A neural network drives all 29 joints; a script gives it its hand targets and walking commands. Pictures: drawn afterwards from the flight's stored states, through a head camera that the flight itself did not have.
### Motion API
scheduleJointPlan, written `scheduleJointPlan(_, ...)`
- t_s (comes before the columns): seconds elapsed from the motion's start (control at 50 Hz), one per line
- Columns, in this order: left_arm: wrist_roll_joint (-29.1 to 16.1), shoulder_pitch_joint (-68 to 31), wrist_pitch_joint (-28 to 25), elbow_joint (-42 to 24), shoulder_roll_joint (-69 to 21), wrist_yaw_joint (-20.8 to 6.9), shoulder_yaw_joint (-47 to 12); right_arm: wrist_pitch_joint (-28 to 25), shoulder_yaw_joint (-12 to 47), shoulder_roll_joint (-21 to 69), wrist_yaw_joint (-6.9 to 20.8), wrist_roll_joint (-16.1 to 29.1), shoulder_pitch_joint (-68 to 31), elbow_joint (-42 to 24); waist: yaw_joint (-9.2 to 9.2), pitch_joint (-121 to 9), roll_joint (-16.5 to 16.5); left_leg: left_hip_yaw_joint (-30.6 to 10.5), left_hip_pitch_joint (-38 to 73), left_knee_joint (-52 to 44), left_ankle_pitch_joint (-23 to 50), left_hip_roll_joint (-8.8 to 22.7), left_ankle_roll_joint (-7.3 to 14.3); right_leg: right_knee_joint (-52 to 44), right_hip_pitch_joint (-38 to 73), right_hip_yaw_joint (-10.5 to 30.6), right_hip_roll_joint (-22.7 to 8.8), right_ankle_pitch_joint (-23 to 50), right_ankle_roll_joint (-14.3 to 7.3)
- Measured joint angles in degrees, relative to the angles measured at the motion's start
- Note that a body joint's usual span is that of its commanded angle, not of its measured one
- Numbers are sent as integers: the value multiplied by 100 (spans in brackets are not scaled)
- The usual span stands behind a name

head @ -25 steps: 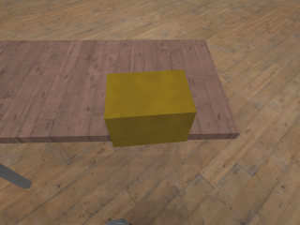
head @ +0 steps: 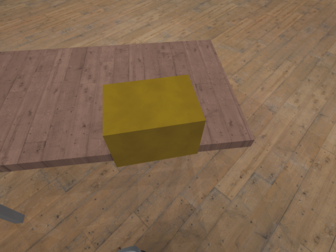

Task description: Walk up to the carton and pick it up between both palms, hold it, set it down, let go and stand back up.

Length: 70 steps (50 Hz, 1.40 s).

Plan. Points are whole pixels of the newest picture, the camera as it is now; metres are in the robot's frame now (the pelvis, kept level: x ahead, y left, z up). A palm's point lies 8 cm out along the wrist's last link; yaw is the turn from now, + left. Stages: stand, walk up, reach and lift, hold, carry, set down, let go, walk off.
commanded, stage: walk up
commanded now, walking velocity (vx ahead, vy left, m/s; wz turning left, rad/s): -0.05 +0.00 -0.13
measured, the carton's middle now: (152, 120) +0.43 +0.06 +0.01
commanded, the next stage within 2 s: none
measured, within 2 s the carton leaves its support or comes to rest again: neither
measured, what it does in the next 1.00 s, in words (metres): lifts its left foot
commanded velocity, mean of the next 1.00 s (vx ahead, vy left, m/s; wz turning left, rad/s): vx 0.04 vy -0.03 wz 0.03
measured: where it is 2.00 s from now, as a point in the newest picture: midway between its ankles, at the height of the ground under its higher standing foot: outside the picture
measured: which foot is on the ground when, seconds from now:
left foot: down 0.00-0.76, up 0.78-1.00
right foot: down 0.00-1.00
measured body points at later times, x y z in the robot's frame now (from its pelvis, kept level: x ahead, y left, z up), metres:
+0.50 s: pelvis -0.03 +0.01 -0.01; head +0.01 +0.02 +0.44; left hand +0.02 +0.24 -0.16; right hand +0.00 -0.23 -0.16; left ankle +0.05 +0.12 -0.73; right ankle -0.03 -0.11 -0.73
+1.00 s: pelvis +0.02 +0.02 +0.00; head +0.03 +0.04 +0.45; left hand -0.09 +0.23 -0.15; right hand +0.09 -0.22 -0.14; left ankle +0.05 +0.14 -0.72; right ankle -0.07 -0.09 -0.73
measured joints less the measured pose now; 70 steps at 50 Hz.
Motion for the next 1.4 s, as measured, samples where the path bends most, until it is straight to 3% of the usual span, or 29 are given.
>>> scheduleJointPlan(0.4, 99, 43, 55, -338, 45, -56, 73, 151, -143, -205, -29, -14, -318, -400, 32, 35, 21, 172, -527, 604, -134, 173, 82, 697, -678, 187, 74, -76, 58)
scheduleJointPlan(0.48, 107, 60, 62, -383, 13, -64, 93, 207, -132, -273, 14, 21, -333, -434, 79, 10, 42, -76, -569, 631, -364, 9, -9, 527, -648, 228, 80, 45, 95)
scheduleJointPlan(0.52, 90, 79, 75, -373, 2, -67, 91, 144, -108, -273, 57, 18, -315, -455, 73, -12, 30, -141, -481, 383, 32, -67, 110, 391, -604, 270, 91, 127, 121)
scheduleJointPlan(0.66, 32, 47, 82, -287, 112, -111, 30, -22, 8, -69, 119, 5, -205, -418, -27, -90, -104, -102, -319, -63, 212, -190, 204, 1144, -742, 96, 0, -629, -115)
scheduleJointPlan(0.7, 41, 76, 26, -235, 148, -141, -33, 4, -6, -26, 160, 41, -110, -381, -52, -181, -50, -223, -341, -171, 305, -223, 177, 896, -561, -62, -3, -655, -68)
scheduleJointPlan(0.74, 45, 184, -62, -190, 198, -159, -83, 68, -48, -14, 194, 69, 20, -329, -9, -294, -16, -357, -402, -117, 184, -279, 111, 36, -120, -210, -17, -521, -83)
scheduleJointPlan(0.8, 43, 470, -154, -63, 203, -109, -83, 200, -116, -74, 258, 68, 134, -169, 148, -403, 52, -556, -692, 829, -1116, -326, -105, -571, 233, -415, -53, 195, -79)
scheduleJointPlan(0.88, 15, 951, -207, 296, 198, -32, -120, 132, -186, -218, 443, -38, 117, -137, 192, -479, -16, -712, -1064, 2159, -791, -346, -100, -1229, 754, -549, -184, 350, -13)
scheduleJointPlan(0.96, 57, 1164, -275, 570, 198, -45, -199, -12, -134, -310, 443, -37, -12, -209, 154, -354, -9, -677, -888, 1757, -633, -117, -55, -1309, 1052, -807, -153, 203, 51)
scheduleJointPlan(1.0, 101, 1215, -309, 636, 164, -50, -228, -57, -76, -337, 369, -17, -133, -224, 200, -243, -2, -581, -622, 1200, -729, -52, -6, -1020, 1064, -915, -139, -59, 95)
scheduleJointPlan(1.04, 122, 1319, -321, 681, 107, -70, -242, -182, -21, -366, 287, -21, -237, -306, 230, -168, -13, -499, -267, 569, -345, -36, 77, -352, 872, -935, -171, -500, 159)
scheduleJointPlan(1.1, 59, 1148, -147, 657, 122, -101, -221, -338, -1, -220, 170, -15, -453, -473, 180, 94, -246, -413, -357, 978, -610, -58, 82, 2001, -139, -564, -219, -1170, 233)
scheduleJointPlan(1.14, 43, 864, -44, 533, 194, -116, -160, -320, 27, -104, 104, 0, -512, -498, 174, 260, -340, -380, -224, 851, -621, -20, 23, 3271, -802, -430, -159, -1178, 302)
scheduleJointPlan(1.16, 51, 693, -4, 445, 238, -128, -129, -285, 38, -59, 73, 5, -521, -485, 181, 323, -369, -343, -146, 715, -474, 15, -106, 3616, -1063, -406, -167, -1069, 341)
scheduleJointPlan(1.2, 81, 355, 63, 216, 317, -165, -68, -197, 41, -15, 30, -9, -526, -440, 216, 404, -376, -300, -10, 463, -387, 58, -97, 3838, -1458, -364, -228, -851, 426)
scheduleJointPlan(1.3, 126, -316, 228, -336, 498, -285, 16, -77, -103, -60, 17, -48, -528, -443, 161, 478, -260, -270, 123, 251, -276, 239, -190, 3022, -1784, -344, -514, -422, 558)
scheduleJointPlan(1.4, 112, -626, 192, -579, 588, -406, -5, 64, -308, -304, 103, -39, -462, -489, -19, 309, -63, -302, 3, 546, -414, 371, -415, 1079, -1150, -396, -764, 343, 521)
